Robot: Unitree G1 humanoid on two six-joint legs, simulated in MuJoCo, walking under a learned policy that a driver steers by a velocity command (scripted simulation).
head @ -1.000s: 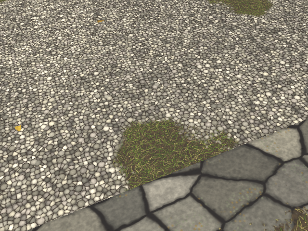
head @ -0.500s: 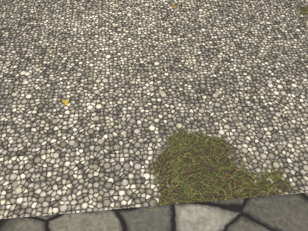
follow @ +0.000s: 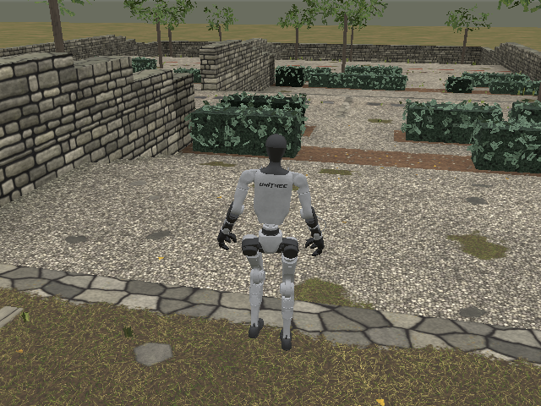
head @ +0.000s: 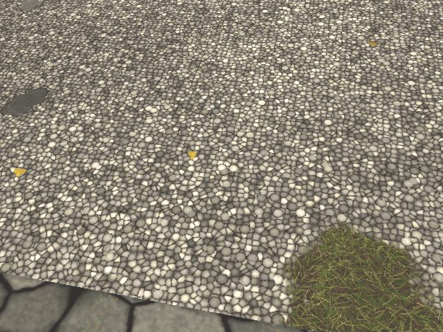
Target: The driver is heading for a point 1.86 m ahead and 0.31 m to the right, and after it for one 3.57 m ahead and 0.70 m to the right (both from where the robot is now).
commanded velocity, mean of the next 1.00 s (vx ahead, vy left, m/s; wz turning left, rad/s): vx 0.38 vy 0.00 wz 0.12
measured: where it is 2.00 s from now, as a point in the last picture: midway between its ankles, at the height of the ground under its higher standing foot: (226, 228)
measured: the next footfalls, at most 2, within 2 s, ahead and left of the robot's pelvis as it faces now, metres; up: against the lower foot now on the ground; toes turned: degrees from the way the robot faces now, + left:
left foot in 0.34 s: +0.07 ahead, +0.12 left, +0.00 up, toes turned +5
right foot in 0.78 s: +0.42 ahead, -0.04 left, +0.00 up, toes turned +3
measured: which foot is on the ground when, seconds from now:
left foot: up 0.00-0.32, down 0.34-0.80, up 0.82-1.00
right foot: down 0.00-0.34, up 0.36-0.76, down 0.78-1.00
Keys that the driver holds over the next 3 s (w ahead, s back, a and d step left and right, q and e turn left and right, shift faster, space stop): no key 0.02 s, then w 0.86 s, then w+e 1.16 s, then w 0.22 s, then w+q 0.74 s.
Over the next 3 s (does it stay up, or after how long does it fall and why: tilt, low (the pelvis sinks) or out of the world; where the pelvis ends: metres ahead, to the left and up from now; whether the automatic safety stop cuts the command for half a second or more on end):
stays up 1.38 -0.26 -0.06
